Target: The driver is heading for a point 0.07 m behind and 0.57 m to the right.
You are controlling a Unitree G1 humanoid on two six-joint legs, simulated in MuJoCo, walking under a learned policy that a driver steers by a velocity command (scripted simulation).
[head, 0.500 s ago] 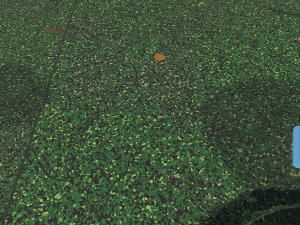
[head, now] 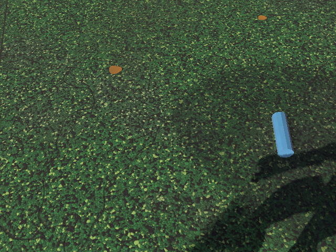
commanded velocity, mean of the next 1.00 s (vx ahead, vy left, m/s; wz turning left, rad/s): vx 0.40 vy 0.00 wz -0.59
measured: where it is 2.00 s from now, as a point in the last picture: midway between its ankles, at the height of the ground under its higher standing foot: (286, 219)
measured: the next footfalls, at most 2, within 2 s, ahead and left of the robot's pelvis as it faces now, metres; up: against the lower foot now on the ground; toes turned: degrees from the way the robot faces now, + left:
left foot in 0.14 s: +0.09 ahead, +0.14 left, +0.00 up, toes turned -10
right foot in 0.60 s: +0.32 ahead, -0.21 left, +0.00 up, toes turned -24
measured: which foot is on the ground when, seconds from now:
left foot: up 0.00-0.12, down 0.14-0.62, up 0.64-1.00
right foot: down 0.00-0.14, up 0.16-0.58, down 0.60-1.00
